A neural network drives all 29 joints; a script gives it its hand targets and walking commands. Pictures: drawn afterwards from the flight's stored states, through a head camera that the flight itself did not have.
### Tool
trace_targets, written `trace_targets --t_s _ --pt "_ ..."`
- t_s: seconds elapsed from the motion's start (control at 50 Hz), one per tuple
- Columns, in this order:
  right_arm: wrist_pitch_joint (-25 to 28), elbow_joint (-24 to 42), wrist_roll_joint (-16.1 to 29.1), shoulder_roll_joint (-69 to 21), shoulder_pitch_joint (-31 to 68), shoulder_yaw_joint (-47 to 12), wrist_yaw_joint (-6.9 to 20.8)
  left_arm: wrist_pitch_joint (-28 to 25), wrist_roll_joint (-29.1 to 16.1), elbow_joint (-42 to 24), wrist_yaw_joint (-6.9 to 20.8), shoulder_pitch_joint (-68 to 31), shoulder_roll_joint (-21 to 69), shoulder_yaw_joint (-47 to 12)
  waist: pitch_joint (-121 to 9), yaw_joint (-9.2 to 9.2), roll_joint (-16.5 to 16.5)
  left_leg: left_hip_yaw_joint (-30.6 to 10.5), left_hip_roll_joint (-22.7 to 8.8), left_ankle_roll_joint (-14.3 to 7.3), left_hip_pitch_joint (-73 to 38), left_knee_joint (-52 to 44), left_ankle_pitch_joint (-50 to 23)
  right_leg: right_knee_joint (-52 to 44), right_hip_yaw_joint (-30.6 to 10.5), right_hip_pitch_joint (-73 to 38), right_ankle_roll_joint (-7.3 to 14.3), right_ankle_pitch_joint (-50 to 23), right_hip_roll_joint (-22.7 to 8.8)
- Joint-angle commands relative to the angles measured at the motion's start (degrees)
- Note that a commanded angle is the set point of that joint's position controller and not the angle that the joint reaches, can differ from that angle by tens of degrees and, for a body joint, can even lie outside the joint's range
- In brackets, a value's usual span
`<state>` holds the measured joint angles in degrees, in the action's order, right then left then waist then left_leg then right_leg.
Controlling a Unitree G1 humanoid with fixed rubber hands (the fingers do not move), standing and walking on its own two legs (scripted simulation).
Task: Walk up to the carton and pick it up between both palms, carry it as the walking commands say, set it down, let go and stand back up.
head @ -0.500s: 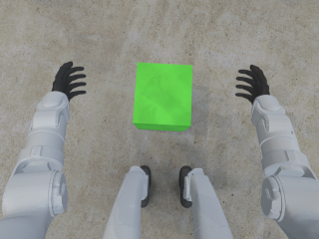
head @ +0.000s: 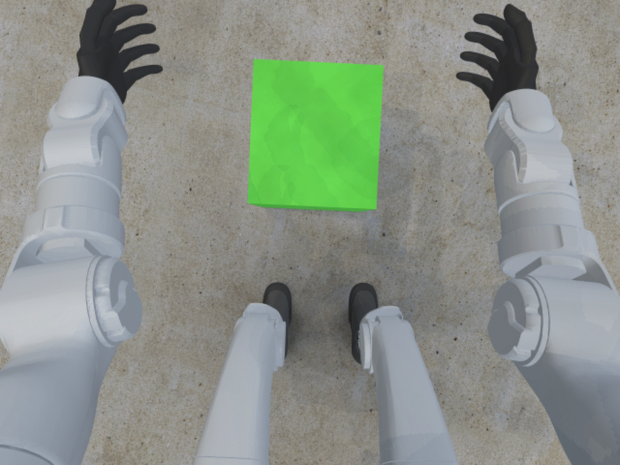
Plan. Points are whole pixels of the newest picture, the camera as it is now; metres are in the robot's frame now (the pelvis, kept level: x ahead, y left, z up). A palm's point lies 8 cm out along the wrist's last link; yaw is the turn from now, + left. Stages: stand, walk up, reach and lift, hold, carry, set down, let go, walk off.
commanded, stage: reach and lift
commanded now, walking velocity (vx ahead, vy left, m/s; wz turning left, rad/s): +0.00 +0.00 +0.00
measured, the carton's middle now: (314, 146) +0.52 +0.02 -0.54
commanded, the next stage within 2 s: none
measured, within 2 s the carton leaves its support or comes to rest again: neither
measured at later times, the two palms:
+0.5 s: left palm (159, 115) +0.50 +0.24 -0.24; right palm (459, 123) +0.51 -0.19 -0.24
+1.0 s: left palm (196, 138) +0.50 +0.23 -0.38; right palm (425, 144) +0.50 -0.18 -0.38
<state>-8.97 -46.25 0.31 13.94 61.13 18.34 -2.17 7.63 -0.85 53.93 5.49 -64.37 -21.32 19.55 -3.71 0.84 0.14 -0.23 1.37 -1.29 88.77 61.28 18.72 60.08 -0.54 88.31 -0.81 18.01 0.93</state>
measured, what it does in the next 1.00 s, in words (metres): lowers itself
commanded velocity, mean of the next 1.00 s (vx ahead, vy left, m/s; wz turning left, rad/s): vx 0.00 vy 0.00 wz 0.00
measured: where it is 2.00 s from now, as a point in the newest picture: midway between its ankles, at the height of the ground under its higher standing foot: (319, 337)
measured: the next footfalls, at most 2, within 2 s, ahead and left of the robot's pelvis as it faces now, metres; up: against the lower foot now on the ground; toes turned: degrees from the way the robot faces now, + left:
none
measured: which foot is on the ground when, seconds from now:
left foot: down 0.00-1.00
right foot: down 0.00-1.00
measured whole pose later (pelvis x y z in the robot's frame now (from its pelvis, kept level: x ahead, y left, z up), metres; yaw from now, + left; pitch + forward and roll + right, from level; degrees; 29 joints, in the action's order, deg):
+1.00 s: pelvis -0.05 +0.00 -0.24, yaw -1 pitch +43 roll -3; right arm -8.2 -57.7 8.3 19.9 78.6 12.1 -5.6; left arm 7.6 -9.2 62.3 -0.6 -81.5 -27.1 8.6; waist 11.1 0.8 -0.5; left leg -0.4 1.6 -1.3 127.2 116.1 32.1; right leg 114.5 0.6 126.1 -1.6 31.7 2.3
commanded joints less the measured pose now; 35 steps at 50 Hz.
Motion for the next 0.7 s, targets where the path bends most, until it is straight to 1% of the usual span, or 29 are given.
trace_targets --t_s 0.0,0.06,0.1,0.16,0.22,0.3,0.4,0.46,0.54,0.68 --pt "1.05 7.3 -0.71 6.3 11.43 1.44 -0.18 -1.2 0.38 -6.39 0.42 -12.16 -9.16 1.59 -59.92 0.39 0.05 -1.19 0.63 1.91 -32.39 -1.28 -31.95 0.64 0.32 -31.09 -2.03 -28.34 2.12" --pt "0.64 7.18 -0.93 5.62 12.61 1.71 -0.17 -1.01 0.78 -5.82 0.74 -13.18 -9.21 1.7 -57.5 0.56 -0.13 -0.56 0.8 1.84 -28.55 -0.4 -27.89 1.65 0.55 -29.26 -2.22 -25.11 2.11" --pt "0.3 5.62 -1.17 5.04 13.32 1.85 -0.2 -0.84 1.01 -4.23 0.86 -13.87 -8.98 1.46 -54.84 0.56 -0.17 -0.07 0.96 1.87 -24.89 0.92 -23.9 3.07 0.89 -26.68 -2.32 -21.56 2.15" --pt "-0.03 2.95 -1.57 4.47 14.45 2.31 -0.31 -0.63 1.29 -1.78 0.79 -15.08 -8.68 0.91 -51.46 0.38 -0.01 0.29 1.1 2.02 -19.93 4.07 -17.89 6.16 1.5 -21.53 -2.32 -15.62 2.34" --pt "-0.1 1.87 -1.51 4.8 16.22 2.75 -0.64 -0.53 1.06 -0.75 0.4 -16.86 -9.27 0.26 -51.05 0.17 0.37 0.5 1.29 2.29 -15.96 8.46 -14.27 10.47 2.23 -17.07 -2.36 -12.04 2.65" --pt "-0.29 1.8 -0.49 6.23 18.3 2.2 -1.32 -0.3 0.08 -0.93 -0.55 -18.98 -10.8 -1.06 -54.48 0.06 1.35 0.92 1.54 2.72 -13.39 14.69 -13.12 16.69 3.14 -13.87 -2.44 -10.6 3.08" --pt "-0.66 4.11 2.4 8.97 21.12 -0.07 -2.45 0.22 -2.41 -3.98 -2.14 -22.22 -13.04 -3.23 -63.16 0.09 2.23 1.22 1.52 2.92 -13.64 21.78 -14.97 23.78 3.72 -13.08 -2.4 -11.72 3.36" --pt "-1.03 4.75 4.04 10.54 22.43 -1.48 -2.96 0.71 -4.17 -5.2 -3.1 -23.8 -13.78 -4.67 -65.81 0.07 2.77 1.11 1.31 2.94 -13.72 25.45 -15.53 27.46 3.99 -10.75 -2.19 -11.04 3.35" --pt "-1.32 3.32 5.43 11.96 23.78 -2.58 -2.99 1.36 -5.57 -4.7 -4.01 -25.13 -13.67 -6.19 -63.95 -0.16 3.29 0.78 0.82 2.99 -12.22 29.15 -13.65 31.34 4.5 -5.14 -1.89 -8.0 3.2" --pt "-0.67 -1.17 6.34 12.83 26.51 -3.47 -2.56 1.31 -6.12 -1.43 -4.86 -27.28 -13.18 -7.28 -57.7 -0.09 2.98 0.03 0.16 2.75 -6.9 34.42 -9.21 37.37 4.95 3.09 -1.79 -3.44 2.76"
